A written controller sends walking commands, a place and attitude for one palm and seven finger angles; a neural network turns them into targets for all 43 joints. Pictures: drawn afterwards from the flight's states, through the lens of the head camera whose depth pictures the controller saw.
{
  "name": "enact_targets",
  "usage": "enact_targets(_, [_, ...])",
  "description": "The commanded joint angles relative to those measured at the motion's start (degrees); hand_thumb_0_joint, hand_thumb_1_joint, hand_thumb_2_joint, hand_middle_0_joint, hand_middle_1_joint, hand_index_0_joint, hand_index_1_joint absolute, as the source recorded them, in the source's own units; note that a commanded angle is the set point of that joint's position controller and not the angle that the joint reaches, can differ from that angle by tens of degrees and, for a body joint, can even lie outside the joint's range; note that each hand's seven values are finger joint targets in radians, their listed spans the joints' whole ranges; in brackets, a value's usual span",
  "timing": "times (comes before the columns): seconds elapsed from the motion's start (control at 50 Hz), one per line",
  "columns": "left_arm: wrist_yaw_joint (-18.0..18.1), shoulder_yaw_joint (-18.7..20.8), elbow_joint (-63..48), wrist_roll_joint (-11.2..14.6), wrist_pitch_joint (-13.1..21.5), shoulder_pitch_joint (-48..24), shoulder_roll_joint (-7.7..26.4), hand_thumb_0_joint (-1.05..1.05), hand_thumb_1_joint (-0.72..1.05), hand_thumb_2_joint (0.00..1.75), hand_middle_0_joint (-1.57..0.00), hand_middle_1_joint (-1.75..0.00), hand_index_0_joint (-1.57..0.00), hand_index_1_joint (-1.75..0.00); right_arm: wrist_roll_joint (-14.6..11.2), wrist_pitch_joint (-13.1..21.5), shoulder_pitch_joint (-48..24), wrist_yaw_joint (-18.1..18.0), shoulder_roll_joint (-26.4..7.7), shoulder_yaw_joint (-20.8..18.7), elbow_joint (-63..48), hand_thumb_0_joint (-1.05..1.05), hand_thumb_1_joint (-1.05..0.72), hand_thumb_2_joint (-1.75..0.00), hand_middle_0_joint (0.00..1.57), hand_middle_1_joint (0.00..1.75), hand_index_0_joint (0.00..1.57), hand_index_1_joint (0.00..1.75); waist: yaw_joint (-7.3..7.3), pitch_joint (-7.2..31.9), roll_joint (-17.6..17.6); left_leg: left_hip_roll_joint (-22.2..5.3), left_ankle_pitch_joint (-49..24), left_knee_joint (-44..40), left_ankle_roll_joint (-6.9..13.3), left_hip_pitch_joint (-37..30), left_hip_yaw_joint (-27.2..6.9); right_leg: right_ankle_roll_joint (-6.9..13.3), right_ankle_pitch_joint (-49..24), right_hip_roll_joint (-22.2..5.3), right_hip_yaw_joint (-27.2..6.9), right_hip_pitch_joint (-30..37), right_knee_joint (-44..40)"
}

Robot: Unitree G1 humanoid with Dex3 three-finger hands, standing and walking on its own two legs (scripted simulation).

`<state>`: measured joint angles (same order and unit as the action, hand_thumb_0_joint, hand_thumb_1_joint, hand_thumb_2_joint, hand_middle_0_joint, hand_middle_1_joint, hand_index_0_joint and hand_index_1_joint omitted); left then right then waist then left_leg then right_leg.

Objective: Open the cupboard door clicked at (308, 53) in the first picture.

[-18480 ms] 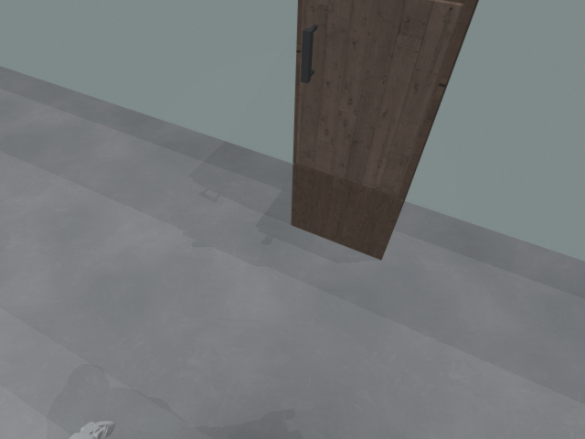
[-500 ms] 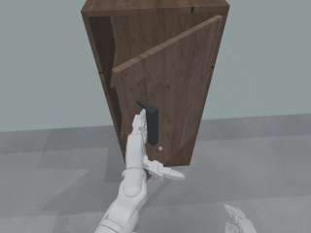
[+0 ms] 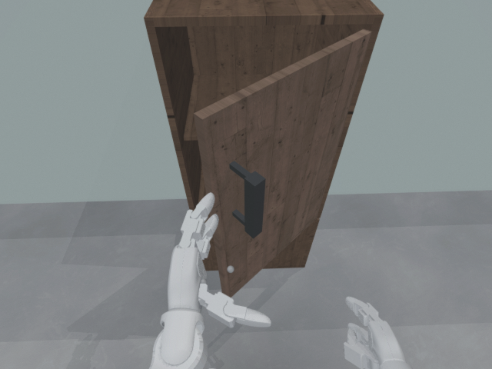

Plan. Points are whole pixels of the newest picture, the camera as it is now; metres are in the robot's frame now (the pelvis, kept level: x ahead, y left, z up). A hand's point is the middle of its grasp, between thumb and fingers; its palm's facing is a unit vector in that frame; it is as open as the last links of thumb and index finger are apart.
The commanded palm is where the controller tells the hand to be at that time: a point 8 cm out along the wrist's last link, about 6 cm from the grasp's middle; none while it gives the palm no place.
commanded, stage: slide the hand sideways off the handle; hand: left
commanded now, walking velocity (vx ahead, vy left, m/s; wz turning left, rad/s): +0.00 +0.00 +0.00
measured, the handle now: (245, 200) +0.37 +0.03 +0.09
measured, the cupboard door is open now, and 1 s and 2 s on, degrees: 41 41 41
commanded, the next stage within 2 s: draw the hand back to the body in 0.34 s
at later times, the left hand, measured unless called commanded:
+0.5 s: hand (211, 293) +0.21 +0.06 +0.09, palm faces +0.07 -1.00 +0.02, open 16.3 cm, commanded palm +0.18 +0.12 +0.09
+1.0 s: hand (147, 284) +0.20 +0.14 +0.13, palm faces +0.11 -0.99 -0.12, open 16.0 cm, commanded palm +0.17 +0.19 +0.15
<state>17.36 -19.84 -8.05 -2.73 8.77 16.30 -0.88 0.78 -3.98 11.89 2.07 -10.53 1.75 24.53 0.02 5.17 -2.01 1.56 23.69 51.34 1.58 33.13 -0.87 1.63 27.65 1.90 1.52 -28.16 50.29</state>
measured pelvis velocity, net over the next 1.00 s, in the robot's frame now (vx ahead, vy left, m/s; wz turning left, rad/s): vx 0.01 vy -0.01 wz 0.01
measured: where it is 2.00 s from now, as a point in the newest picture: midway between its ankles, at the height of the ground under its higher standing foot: outside the picture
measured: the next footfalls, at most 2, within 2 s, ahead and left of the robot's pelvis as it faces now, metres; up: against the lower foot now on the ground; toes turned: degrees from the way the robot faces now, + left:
none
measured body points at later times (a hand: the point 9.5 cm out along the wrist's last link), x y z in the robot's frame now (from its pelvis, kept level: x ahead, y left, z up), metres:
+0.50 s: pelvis +0.01 -0.02 -0.01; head +0.02 -0.04 +0.44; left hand +0.20 +0.12 +0.09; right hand +0.19 -0.23 -0.08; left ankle +0.03 +0.10 -0.69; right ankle -0.02 -0.10 -0.69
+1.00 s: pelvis +0.01 -0.01 +0.01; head +0.00 -0.03 +0.46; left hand +0.19 +0.19 +0.14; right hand +0.20 -0.23 -0.05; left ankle +0.03 +0.10 -0.69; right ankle -0.02 -0.10 -0.69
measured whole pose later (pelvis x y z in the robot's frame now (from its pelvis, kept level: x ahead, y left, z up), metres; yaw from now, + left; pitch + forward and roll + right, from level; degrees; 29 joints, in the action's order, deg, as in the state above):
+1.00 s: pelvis +0.01 -0.01 +0.01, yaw +1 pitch +4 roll -1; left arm 0.6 -0.1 -26.7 7.7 5.2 32.2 11.8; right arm -1.0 4.9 15.2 -3.7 -13.3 2.3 26.4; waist -1.8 6.2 -3.2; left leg 1.0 22.8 47.0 0.4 27.9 -2.4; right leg 2.6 26.6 2.7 2.7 -22.3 45.1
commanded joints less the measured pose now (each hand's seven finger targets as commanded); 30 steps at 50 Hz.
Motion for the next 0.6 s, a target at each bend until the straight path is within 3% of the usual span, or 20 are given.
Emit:
enact_targets(0.0, [-1.86,-1.16,-17.09,-0.77,3.89,-3.58,-3.25,0.00,-0.50,0.30,-0.15,-0.30,-0.15,-0.30,-0.42,3.30,-4.16,-0.28,-5.74,-2.13,-10.20,0.00,-0.90,-0.90,0.20,0.30,0.20,0.30,0.61,9.26,3.76,-1.20,-12.71,-6.83,-0.06,-9.44,-1.78,0.74,-17.43,-0.34,0.94,-0.71,-7.29])
enact_targets(0.04, [-2.49,-2.32,-17.91,-0.97,3.93,-2.27,-3.69,0.00,-0.50,0.30,-0.15,-0.30,-0.15,-0.30,-0.47,3.68,-4.01,-0.22,-5.69,-2.00,-10.67,0.00,-0.90,-0.90,0.20,0.30,0.20,0.30,0.89,8.01,3.51,-1.15,-11.84,-6.55,0.03,-8.90,-1.99,0.62,-16.65,-0.41,1.00,-1.85,-7.07])
enact_targets(0.18, [-4.73,2.08,-20.24,0.38,4.59,3.38,0.40,0.00,-0.50,0.30,-0.15,-0.30,-0.15,-0.30,-0.33,4.83,-3.29,-1.04,-5.83,-1.90,-11.27,0.00,-0.90,-0.90,0.20,0.30,0.20,0.30,0.05,8.48,5.40,-0.57,-10.67,-5.69,0.18,-6.90,-1.59,0.24,-16.79,-0.58,0.25,-1.20,-7.03])
enact_targets(0.22, [-5.14,3.43,-21.75,0.98,5.17,5.86,1.42,0.00,-0.50,0.30,-0.15,-0.30,-0.15,-0.30,-0.31,5.27,-3.24,-1.14,-5.75,-1.95,-11.46,0.00,-0.90,-0.90,0.20,0.30,0.20,0.30,-0.36,9.17,4.00,-0.48,-11.57,-5.31,0.21,-6.83,-1.28,0.21,-18.21,-0.68,-0.17,-0.68,-6.79])
enact_targets(0.28, [-6.46,3.88,-23.63,2.49,6.28,9.96,1.85,0.00,-0.50,0.30,-0.15,-0.30,-0.15,-0.30,-0.45,6.06,-2.59,-1.12,-5.95,-1.87,-11.84,0.00,-0.90,-0.90,0.20,0.30,0.20,0.30,-0.08,8.70,4.47,-0.42,-12.22,-4.66,0.26,-6.01,-1.09,-0.17,-20.53,-0.71,-0.33,-0.41,-6.49])
enact_targets(0.42, [-9.00,5.10,-24.25,3.60,7.98,9.43,3.61,0.00,-0.50,0.30,-0.15,-0.30,-0.15,-0.30,-0.23,8.05,-1.73,-1.75,-6.66,-2.05,-11.39,0.00,-0.90,-0.90,0.20,0.30,0.20,0.30,1.26,7.21,5.05,-0.13,-9.44,-2.63,0.45,-3.26,-1.26,-1.24,-19.56,-1.60,-2.06,-2.55,-6.94])
enact_targets(0.48, [-9.52,9.66,-26.35,4.54,7.97,10.21,7.29,0.00,-0.50,0.30,-0.15,-0.30,-0.15,-0.30,-0.51,8.27,-1.49,-2.34,-6.55,-2.03,-11.55,0.00,-0.90,-0.90,0.20,0.30,0.20,0.30,-0.04,8.58,3.80,0.02,-9.01,-3.35,0.36,-3.93,-0.88,-1.04,-18.23,-1.59,-2.67,-0.86,-7.83])
enact_targets(0.52, [-9.88,10.72,-28.17,5.34,7.61,10.67,8.00,0.00,-0.50,0.30,-0.15,-0.30,-0.15,-0.30,-0.82,8.54,-1.74,-2.65,-6.39,-2.02,-11.71,0.00,-0.90,-0.90,0.20,0.30,0.20,0.30,-0.41,9.55,2.79,0.04,-9.90,-3.63,0.44,-4.94,-0.61,-1.11,-19.27,-1.70,-2.97,0.38,-8.35])
enact_targets(0.54, [-10.29,10.65,-28.01,6.32,7.09,11.70,7.05,0.00,-0.50,0.30,-0.15,-0.30,-0.15,-0.30,-0.98,8.75,-1.41,-2.74,-6.31,-1.82,-11.64,0.00,-0.90,-0.90,0.20,0.30,0.20,0.30,-0.30,8.74,4.18,0.06,-9.82,-4.16,0.48,-4.95,-0.66,-1.32,-19.76,-1.63,-2.44,0.81,-8.76])
enact_targets(0.58, [-11.29,13.49,-28.23,7.91,6.32,12.65,8.77,0.00,-0.50,0.30,-0.15,-0.30,-0.15,-0.30,-1.20,9.12,-1.57,-3.22,-6.61,-1.79,-11.22,0.00,-0.90,-0.90,0.20,0.30,0.20,0.30,-0.44,8.02,5.67,0.03,-9.59,-4.50,0.42,-4.97,-0.54,-1.86,-20.78,-1.84,-2.97,1.70,-10.04])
